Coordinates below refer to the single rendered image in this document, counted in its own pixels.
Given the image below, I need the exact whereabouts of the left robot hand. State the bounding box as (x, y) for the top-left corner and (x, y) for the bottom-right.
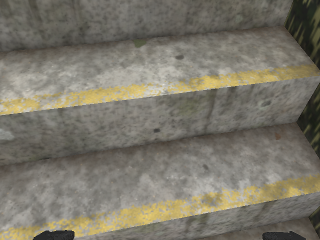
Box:
(33, 230), (75, 240)

